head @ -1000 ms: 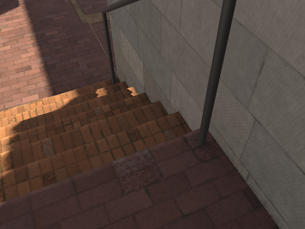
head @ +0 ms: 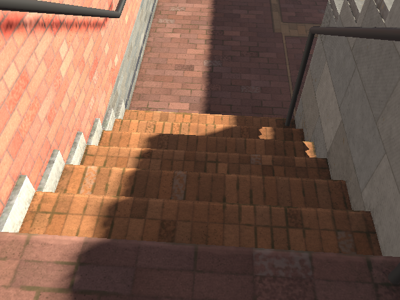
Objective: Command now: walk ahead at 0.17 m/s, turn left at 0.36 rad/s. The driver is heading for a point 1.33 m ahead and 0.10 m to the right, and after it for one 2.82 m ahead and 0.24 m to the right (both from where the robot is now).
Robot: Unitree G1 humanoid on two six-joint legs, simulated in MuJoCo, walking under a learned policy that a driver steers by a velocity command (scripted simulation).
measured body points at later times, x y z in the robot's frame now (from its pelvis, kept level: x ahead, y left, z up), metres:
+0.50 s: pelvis +0.19 -0.02 -0.02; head +0.21 -0.02 +0.43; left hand +0.09 +0.20 -0.16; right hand +0.41 -0.20 -0.11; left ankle +0.32 +0.10 -0.73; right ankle +0.00 -0.14 -0.75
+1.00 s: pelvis +0.44 +0.01 -0.01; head +0.45 +0.00 +0.44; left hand +0.61 +0.22 -0.12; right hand +0.37 -0.20 -0.16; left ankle +0.32 +0.10 -0.75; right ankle +0.56 -0.09 -0.72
